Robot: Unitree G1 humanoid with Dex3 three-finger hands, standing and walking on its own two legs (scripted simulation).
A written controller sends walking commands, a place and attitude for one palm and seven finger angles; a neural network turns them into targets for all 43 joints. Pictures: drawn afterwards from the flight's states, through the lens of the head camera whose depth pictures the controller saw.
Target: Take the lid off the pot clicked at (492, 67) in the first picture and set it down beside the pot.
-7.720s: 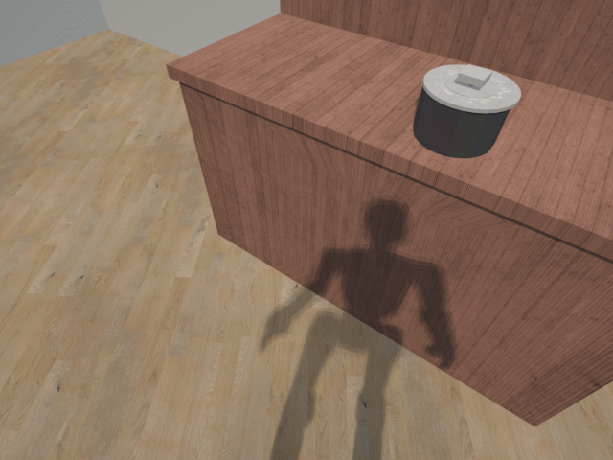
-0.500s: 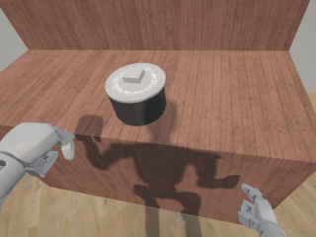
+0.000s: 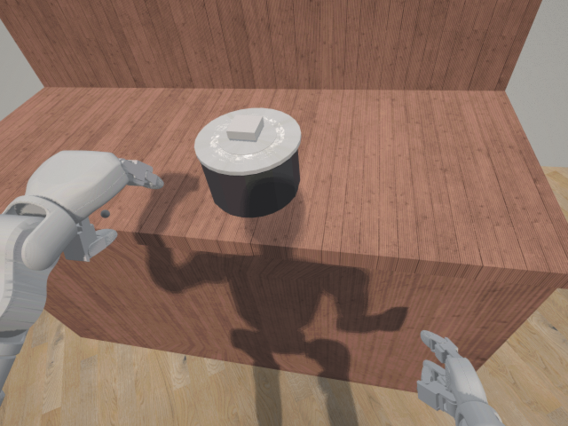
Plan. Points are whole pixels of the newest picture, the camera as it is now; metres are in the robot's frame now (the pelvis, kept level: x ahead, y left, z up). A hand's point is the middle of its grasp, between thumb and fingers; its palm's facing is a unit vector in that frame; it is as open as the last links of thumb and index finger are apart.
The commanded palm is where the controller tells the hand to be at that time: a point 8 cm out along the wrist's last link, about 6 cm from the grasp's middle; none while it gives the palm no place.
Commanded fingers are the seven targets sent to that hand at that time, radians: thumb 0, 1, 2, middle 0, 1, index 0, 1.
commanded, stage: reach forward and open the fingers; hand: left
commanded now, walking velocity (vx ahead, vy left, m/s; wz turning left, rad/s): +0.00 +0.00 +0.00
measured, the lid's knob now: (245, 127) +0.55 +0.14 +0.14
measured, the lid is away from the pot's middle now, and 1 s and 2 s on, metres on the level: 0.00 0.00 0.00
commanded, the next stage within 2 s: move the open hand above the knob in 0.04 s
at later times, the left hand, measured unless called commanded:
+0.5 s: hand (149, 168) +0.36 +0.21 +0.21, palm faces -0.12 +0.03 -0.99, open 10.2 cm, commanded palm +0.33 +0.21 +0.27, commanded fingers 0.00 -0.36 1.56 -0.84 -0.08 -0.84 -0.08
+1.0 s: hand (187, 141) +0.42 +0.18 +0.21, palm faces -0.17 +0.00 -0.99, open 10.2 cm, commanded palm +0.40 +0.18 +0.27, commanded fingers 0.00 -0.36 1.56 -0.84 -0.08 -0.84 -0.08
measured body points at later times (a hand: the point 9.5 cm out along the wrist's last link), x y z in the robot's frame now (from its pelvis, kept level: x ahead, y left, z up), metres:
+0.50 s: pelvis +0.01 -0.02 +0.00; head +0.03 -0.07 +0.45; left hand +0.36 +0.21 +0.26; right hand +0.23 -0.24 -0.10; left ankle +0.05 +0.10 -0.74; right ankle +0.03 -0.14 -0.74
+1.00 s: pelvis +0.03 -0.02 +0.00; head +0.04 -0.07 +0.45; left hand +0.42 +0.18 +0.26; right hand +0.22 -0.25 -0.11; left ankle +0.05 +0.10 -0.74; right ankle +0.03 -0.14 -0.74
